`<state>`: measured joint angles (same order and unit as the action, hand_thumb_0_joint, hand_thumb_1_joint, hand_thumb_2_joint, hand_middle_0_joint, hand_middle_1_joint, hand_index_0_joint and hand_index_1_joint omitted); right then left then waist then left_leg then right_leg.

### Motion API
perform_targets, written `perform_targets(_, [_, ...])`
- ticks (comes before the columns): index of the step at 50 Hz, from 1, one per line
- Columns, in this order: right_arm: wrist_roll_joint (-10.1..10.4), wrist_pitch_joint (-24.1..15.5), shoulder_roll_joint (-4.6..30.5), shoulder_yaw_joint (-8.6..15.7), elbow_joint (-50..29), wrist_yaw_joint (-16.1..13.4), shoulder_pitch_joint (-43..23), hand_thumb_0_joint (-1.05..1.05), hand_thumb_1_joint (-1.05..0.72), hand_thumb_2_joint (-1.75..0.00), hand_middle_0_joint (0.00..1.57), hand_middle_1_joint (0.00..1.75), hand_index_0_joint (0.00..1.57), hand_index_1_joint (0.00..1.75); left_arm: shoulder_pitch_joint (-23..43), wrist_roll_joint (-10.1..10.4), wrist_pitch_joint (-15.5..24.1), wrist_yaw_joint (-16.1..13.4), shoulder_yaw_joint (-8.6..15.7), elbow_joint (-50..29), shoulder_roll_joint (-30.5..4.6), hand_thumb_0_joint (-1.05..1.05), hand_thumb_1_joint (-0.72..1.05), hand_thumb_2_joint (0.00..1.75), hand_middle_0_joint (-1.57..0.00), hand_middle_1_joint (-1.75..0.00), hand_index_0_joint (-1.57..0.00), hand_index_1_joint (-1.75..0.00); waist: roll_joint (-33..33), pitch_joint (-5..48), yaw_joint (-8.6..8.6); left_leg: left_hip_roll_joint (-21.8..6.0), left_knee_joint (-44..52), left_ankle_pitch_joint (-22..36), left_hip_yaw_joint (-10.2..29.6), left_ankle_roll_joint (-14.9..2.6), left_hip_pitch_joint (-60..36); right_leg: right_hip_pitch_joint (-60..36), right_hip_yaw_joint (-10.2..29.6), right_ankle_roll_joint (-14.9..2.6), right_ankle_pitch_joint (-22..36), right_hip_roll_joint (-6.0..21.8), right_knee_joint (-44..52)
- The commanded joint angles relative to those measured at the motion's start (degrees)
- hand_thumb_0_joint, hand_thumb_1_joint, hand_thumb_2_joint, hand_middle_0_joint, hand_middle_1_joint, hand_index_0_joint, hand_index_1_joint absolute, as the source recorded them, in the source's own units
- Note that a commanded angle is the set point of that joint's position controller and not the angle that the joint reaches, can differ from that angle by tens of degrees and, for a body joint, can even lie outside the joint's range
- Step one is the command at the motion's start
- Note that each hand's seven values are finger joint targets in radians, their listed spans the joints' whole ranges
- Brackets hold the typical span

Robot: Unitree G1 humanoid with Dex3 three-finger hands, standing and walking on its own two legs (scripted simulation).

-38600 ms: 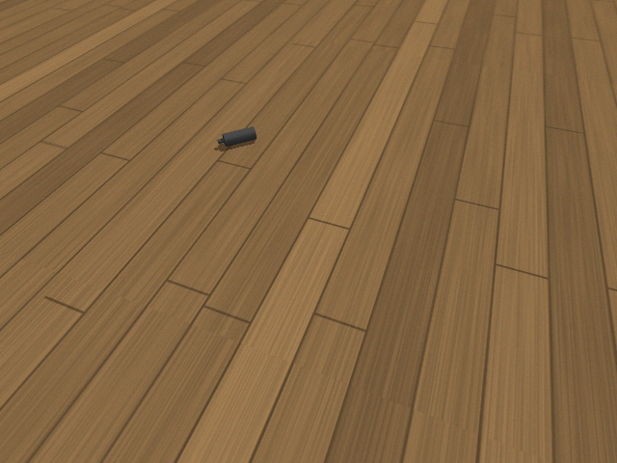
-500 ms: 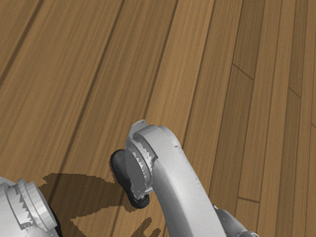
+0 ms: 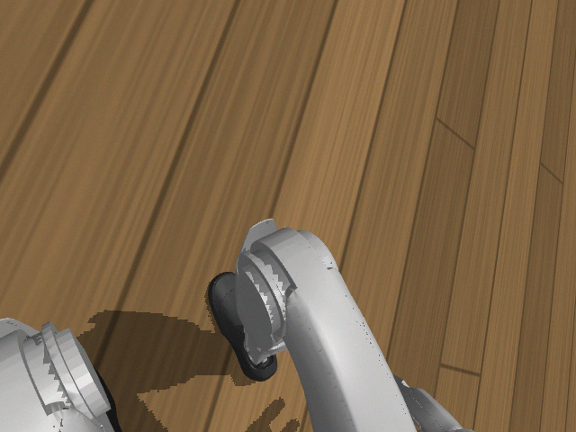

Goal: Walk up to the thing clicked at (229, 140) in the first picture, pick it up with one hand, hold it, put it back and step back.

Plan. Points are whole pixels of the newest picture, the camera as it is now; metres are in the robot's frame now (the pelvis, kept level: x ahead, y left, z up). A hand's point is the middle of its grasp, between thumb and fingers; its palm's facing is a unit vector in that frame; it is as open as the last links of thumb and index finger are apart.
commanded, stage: settle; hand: left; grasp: from above
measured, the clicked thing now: out of the picture +0.49 +0.38 -0.28
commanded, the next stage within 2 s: lift in 0.58 s
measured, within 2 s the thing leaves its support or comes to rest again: leaves its support in 0.04 s
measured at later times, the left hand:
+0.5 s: hand out of the picture +0.47 +0.36 -0.17, palm faces -0.48 -0.11 -0.87, open 9.6 cm
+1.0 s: hand out of the picture +0.45 +0.36 -0.11, palm faces -0.49 -0.15 -0.86, open 9.7 cm
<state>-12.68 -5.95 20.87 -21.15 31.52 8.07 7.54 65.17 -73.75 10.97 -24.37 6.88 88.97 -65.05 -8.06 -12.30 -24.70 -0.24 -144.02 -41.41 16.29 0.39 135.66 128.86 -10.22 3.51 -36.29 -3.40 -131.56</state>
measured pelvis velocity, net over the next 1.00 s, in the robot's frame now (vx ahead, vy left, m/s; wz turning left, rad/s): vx -0.01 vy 0.00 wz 0.12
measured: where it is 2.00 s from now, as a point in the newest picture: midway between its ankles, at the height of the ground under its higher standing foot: (183, 390)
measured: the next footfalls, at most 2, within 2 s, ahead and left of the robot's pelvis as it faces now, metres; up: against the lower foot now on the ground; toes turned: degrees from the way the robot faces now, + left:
none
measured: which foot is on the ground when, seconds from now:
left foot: down 0.00-1.00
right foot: down 0.00-1.00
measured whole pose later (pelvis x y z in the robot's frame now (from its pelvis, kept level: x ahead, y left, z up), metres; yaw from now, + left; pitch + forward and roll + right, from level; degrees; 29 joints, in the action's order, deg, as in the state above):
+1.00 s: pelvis -0.01 +0.00 +0.05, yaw +7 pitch +37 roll -12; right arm -5.0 5.8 18.3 -8.4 30.9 4.6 11.9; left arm 56.9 -65.5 6.0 -1.8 2.5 65.0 -48.7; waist 1.2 0.4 -16.8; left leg 0.7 -132.0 -37.3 8.9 -0.6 132.0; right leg 126.5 -4.8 2.6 -35.7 -0.3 -124.8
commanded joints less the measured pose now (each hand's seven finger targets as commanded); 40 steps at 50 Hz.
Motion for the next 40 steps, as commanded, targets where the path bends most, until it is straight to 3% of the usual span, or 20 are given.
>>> perform_targets(1, [0.58,0.60,19.93,8.04,1.29,-0.33,11.65,0.00,-0.91,-0.90,0.20,0.30,0.20,0.30,17.46,0.92,-0.07,-1.32,2.60,-17.56,-18.45,0.00,0.48,0.44,-0.84,-0.57,-0.88,-0.53,43.65,47.93,-0.48,-2.91,13.97,22.61,-6.94,0.65,-37.76,-24.27,-4.99,-6.27,17.91,-1.25,10.27])
perform_targets(3, [0.80,0.76,20.08,9.09,1.16,-0.01,13.04,0.00,-0.91,-0.90,0.20,0.30,0.20,0.30,17.86,1.51,-0.07,-0.09,3.14,-21.60,-17.77,0.00,0.51,0.46,-0.86,-0.57,-0.90,-0.53,43.84,49.00,-0.36,-2.75,14.23,23.89,-7.04,0.90,-38.62,-23.92,-4.63,-6.44,18.51,-0.85,10.43])
perform_targets(5, [1.12,1.40,19.56,10.66,1.06,0.31,13.88,0.00,-0.90,-0.90,0.20,0.30,0.20,0.30,15.90,1.60,-0.61,0.93,5.33,-24.77,-18.78,0.00,0.59,0.51,-0.92,-0.58,-0.95,-0.54,45.09,51.68,1.13,-2.72,14.98,25.05,-7.46,1.00,-40.00,-25.08,-4.10,-6.63,19.15,-0.69,10.45])
perform_targets(6, [1.50,1.69,18.68,11.10,0.04,0.53,12.70,0.00,-0.90,-0.90,0.20,0.30,0.20,0.30,15.42,2.47,-0.94,1.91,3.03,-25.51,-14.42,0.00,0.62,0.50,-0.94,-0.57,-0.98,-0.53,43.89,52.70,1.60,-2.57,15.05,24.76,-7.77,0.66,-40.27,-24.40,-4.03,-6.55,18.83,-0.88,10.70])
perform_targets(7, [1.78,1.82,18.63,11.57,0.31,0.59,12.57,0.00,-0.90,-0.90,0.20,0.30,0.20,0.30,17.32,2.92,-1.08,2.66,2.09,-27.25,-12.46,0.00,0.66,0.52,-0.97,-0.58,-1.01,-0.54,43.75,52.02,0.71,-2.55,14.87,25.03,-7.88,0.64,-40.25,-23.08,-3.92,-6.65,19.16,-0.68,11.22])
perform_targets(8, [2.11,1.75,17.91,11.69,-0.01,0.80,12.63,0.00,-0.90,-0.90,0.20,0.30,0.20,0.30,16.38,3.17,-1.37,3.58,0.59,-26.47,-9.94,0.00,0.68,0.51,-0.97,-0.60,-1.01,-0.55,43.19,51.36,1.02,-2.31,15.33,24.05,-8.23,0.40,-39.36,-23.20,-3.75,-6.54,18.64,-0.78,11.37])
perform_targets(13, [3.26,3.55,17.44,13.20,0.39,1.01,14.12,0.00,-0.90,-0.90,0.20,0.30,0.20,0.30,14.97,3.69,-3.25,7.15,-0.66,-26.45,-7.13,0.00,0.76,0.50,-1.01,-0.58,-1.07,-0.53,39.48,50.56,2.34,-1.61,17.01,24.45,-8.47,-0.09,-37.28,-21.36,-3.42,-6.40,18.60,-0.50,11.96])
perform_targets(14, [3.62,3.99,16.88,13.16,0.32,1.16,13.92,0.00,-0.90,-0.90,0.20,0.30,0.20,0.30,15.59,3.77,-3.56,8.12,-2.44,-25.51,-5.00,0.00,0.77,0.51,-1.03,-0.58,-1.08,-0.54,39.06,49.78,1.74,-1.50,17.50,22.88,-8.49,-0.28,-36.56,-20.83,-3.35,-6.40,17.34,-0.60,11.85])
perform_targets(17, [4.19,4.98,16.50,13.83,0.15,0.93,14.50,0.00,-0.90,-0.90,0.20,0.30,0.20,0.30,16.31,4.53,-3.95,10.13,-3.69,-26.84,-2.06,0.00,0.79,0.50,-1.04,-0.61,-1.09,-0.56,37.06,49.88,1.79,-1.23,18.22,23.24,-8.37,-0.35,-37.39,-20.14,-3.16,-6.37,17.34,-0.34,12.29])
perform_targets(19, [4.81,5.61,16.54,14.21,-0.52,0.49,14.01,0.00,-0.90,-0.90,0.20,0.30,0.20,0.30,15.68,4.87,-4.04,11.10,-3.69,-26.87,-1.94,0.00,0.78,0.53,-1.04,-0.62,-1.09,-0.57,36.11,50.03,2.89,-0.82,19.46,21.93,-8.63,-0.26,-36.89,-19.89,-2.79,-6.55,16.54,-0.09,12.39])
perform_targets(20, [4.87,5.87,16.51,14.50,-0.52,0.26,14.31,0.00,-0.90,-0.90,0.20,0.30,0.20,0.30,17.11,5.29,-3.88,11.58,-3.68,-27.44,-1.53,0.00,0.78,0.54,-1.05,-0.62,-1.10,-0.57,35.55,49.40,2.14,-0.77,19.57,20.87,-8.28,-0.22,-36.24,-19.30,-2.83,-6.52,15.86,0.04,12.39])
perform_targets(24, [5.15,6.72,15.60,14.60,-1.30,-0.76,14.11,0.00,-0.90,-0.90,0.20,0.30,0.20,0.30,20.08,4.91,-3.24,13.15,-4.00,-28.37,-1.72,0.00,0.78,0.58,-1.07,-0.61,-1.11,-0.57,33.99,49.80,1.86,-0.33,19.90,17.80,-9.11,-0.49,-34.78,-19.96,-2.00,-6.61,13.83,0.12,13.27])
perform_targets(28, [5.19,7.40,15.30,14.69,-1.57,-1.77,13.76,0.00,-0.90,-0.90,0.20,0.30,0.20,0.30,23.06,4.51,-2.33,12.91,-2.60,-30.65,-4.07,0.00,0.77,0.60,-1.07,-0.60,-1.11,-0.57,35.40,53.13,2.81,-0.01,20.14,16.14,-10.14,-0.54,-36.09,-20.42,-1.43,-6.56,12.55,0.31,13.82])
perform_targets(31, [5.13,7.75,15.56,15.12,-1.43,-2.43,14.24,0.00,-0.90,-0.90,0.20,0.30,0.20,0.30,22.83,4.16,-2.10,12.84,-2.02,-29.79,-4.62,0.00,0.75,0.63,-1.05,-0.61,-1.09,-0.58,35.86,52.71,2.97,0.39,19.96,15.82,-10.48,-0.40,-35.88,-19.81,-1.16,-6.82,12.07,0.56,14.03])
perform_targets(33, [5.30,8.08,14.78,15.30,-1.78,-2.72,14.00,0.00,-0.90,-0.90,0.20,0.30,0.20,0.30,23.79,4.07,-2.09,12.62,-0.91,-31.97,-6.47,0.00,0.75,0.69,-1.07,-0.63,-1.09,-0.61,37.08,56.86,3.97,0.05,20.63,16.43,-11.14,-0.51,-37.79,-21.45,-0.60,-6.53,12.63,0.49,13.85])
perform_targets(34, [5.41,8.33,15.04,15.55,-1.87,-2.85,14.33,0.00,-0.93,-0.91,0.20,0.30,0.20,0.30,24.10,3.86,-2.15,12.42,-0.76,-31.81,-6.59,0.00,0.76,0.61,-1.09,-0.66,-1.12,-0.62,37.01,57.43,4.08,0.21,20.71,16.36,-11.02,-0.42,-37.77,-21.19,-0.55,-6.86,12.40,0.49,13.78])
perform_targets(35, [5.41,8.32,14.88,15.55,-1.74,-2.91,14.69,0.00,-0.88,-0.89,0.20,0.30,0.20,0.30,22.75,3.98,-2.42,12.46,-0.94,-30.36,-5.55,0.00,0.72,0.63,-1.02,-0.58,-1.05,-0.54,36.60,55.67,4.03,0.55,21.17,16.21,-11.12,-0.46,-36.73,-21.12,-0.69,-6.87,12.30,0.61,14.14])
perform_targets(38, [5.85,8.75,14.61,16.18,-1.97,-3.31,15.10,0.00,-0.91,-0.90,0.20,0.30,0.20,0.30,20.28,4.54,-3.14,13.03,-0.48,-30.20,-5.61,0.00,0.77,0.58,-1.04,-0.65,-1.09,-0.60,35.68,56.61,5.09,0.60,22.11,15.28,-11.84,-0.74,-36.62,-22.16,-0.14,-6.81,11.55,0.62,15.17])
perform_targets(40, [6.34,9.29,14.51,16.96,-2.06,-3.55,15.49,0.00,-0.91,-0.90,0.20,0.30,0.20,0.30,21.12,6.01,-3.99,14.21,-0.10,-34.35,-5.69,0.00,0.78,0.63,-1.05,-0.67,-1.10,-0.62,38.17,62.00,6.65,0.57,23.47,17.80,-12.21,-0.72,-40.16,-23.12,0.23,-6.81,13.34,0.82,15.37])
